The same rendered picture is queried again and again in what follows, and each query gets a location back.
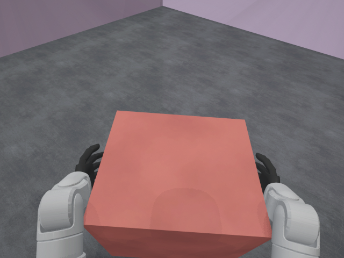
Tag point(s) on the robot right forearm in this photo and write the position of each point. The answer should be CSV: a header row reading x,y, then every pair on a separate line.
x,y
296,225

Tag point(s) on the robot left forearm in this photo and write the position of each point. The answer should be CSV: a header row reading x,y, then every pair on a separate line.
x,y
61,218

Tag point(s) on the robot left hand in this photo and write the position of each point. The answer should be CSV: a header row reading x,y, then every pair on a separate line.
x,y
86,163

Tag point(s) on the carton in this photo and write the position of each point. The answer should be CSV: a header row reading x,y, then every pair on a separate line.
x,y
176,186

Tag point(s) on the robot right hand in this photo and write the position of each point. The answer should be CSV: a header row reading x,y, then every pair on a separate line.
x,y
268,173

